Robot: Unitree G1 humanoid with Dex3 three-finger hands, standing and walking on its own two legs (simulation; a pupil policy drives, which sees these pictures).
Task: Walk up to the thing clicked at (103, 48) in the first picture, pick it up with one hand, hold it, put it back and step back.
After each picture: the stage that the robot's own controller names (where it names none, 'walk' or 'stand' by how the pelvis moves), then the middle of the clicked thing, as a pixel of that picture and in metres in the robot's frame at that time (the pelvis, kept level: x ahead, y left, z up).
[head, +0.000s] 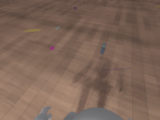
stand; (102, 49) +1.40 -0.27 -0.66
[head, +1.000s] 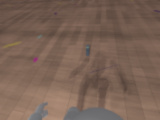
walk; (87, 50) +1.30 +0.12 -0.63
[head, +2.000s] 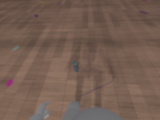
walk; (75, 66) +0.83 +0.28 -0.64
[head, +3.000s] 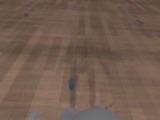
walk; (71, 85) +0.50 +0.20 -0.63
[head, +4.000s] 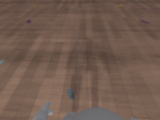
stand; (71, 94) +0.39 +0.23 -0.65
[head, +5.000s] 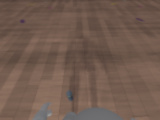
stand; (70, 96) +0.35 +0.22 -0.64
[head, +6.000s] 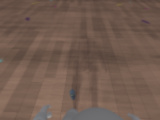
stand; (72, 94) +0.37 +0.19 -0.65
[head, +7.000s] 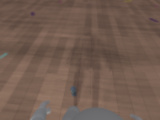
stand; (73, 91) +0.38 +0.17 -0.65
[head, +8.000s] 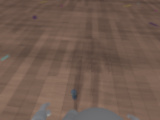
stand; (74, 94) +0.37 +0.16 -0.65
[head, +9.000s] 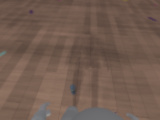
stand; (73, 89) +0.40 +0.18 -0.65
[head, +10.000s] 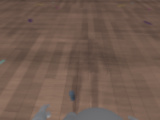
stand; (72, 96) +0.36 +0.20 -0.66
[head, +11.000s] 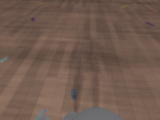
stand; (73, 94) +0.38 +0.17 -0.66
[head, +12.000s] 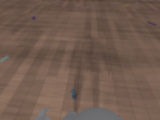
stand; (73, 94) +0.38 +0.17 -0.66
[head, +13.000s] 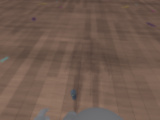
go down; (73, 95) +0.38 +0.17 -0.66
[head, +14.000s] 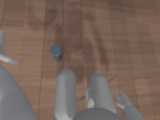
go down; (57, 54) +0.44 +0.25 -0.27
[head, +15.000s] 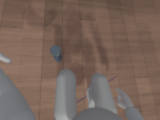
approach; (57, 55) +0.44 +0.26 -0.26
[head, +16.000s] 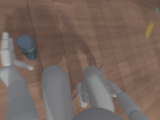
close in; (29, 50) +0.41 +0.31 -0.16
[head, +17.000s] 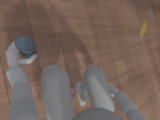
lift; (27, 50) +0.39 +0.31 -0.16
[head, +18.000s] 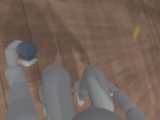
lift; (28, 54) +0.37 +0.30 -0.16
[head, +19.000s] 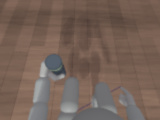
lift; (58, 69) +0.31 +0.21 +0.01
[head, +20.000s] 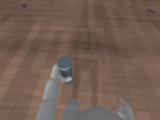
hold; (66, 73) +0.31 +0.16 +0.02
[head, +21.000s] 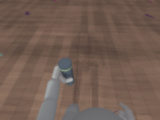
hold; (67, 73) +0.31 +0.15 +0.04
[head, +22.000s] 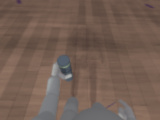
crouch; (66, 70) +0.34 +0.16 +0.00
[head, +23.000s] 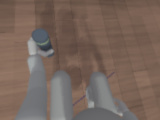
lower; (45, 46) +0.46 +0.26 -0.06
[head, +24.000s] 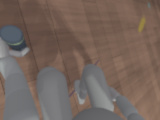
lower; (18, 44) +0.43 +0.33 -0.15
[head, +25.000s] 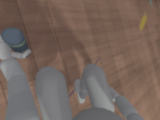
lower; (19, 46) +0.42 +0.32 -0.16
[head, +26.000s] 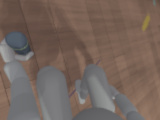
lower; (22, 49) +0.40 +0.32 -0.16
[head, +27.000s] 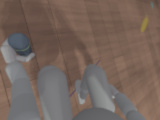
lower; (24, 50) +0.40 +0.32 -0.16
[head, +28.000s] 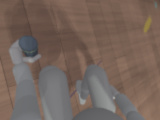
open; (31, 51) +0.40 +0.29 -0.17
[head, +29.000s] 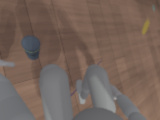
stand; (32, 50) +0.39 +0.29 -0.16
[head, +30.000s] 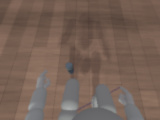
walk; (70, 68) +0.42 +0.20 -0.41
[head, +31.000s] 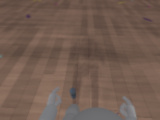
stand; (73, 93) +0.38 +0.17 -0.59
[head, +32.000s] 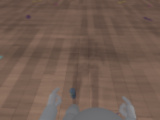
stand; (73, 93) +0.37 +0.17 -0.60
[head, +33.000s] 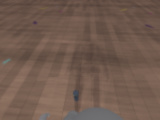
stand; (76, 96) +0.39 +0.16 -0.65
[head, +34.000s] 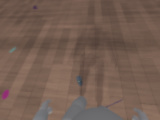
walk; (79, 81) +0.46 +0.17 -0.63
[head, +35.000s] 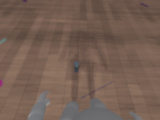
walk; (76, 67) +0.68 +0.15 -0.64
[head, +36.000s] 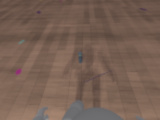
stand; (80, 57) +1.01 +0.23 -0.64
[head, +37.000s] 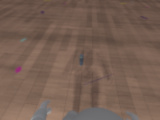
stand; (81, 60) +1.02 +0.16 -0.65
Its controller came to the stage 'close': yes
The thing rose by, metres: 0.68
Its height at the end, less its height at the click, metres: +0.00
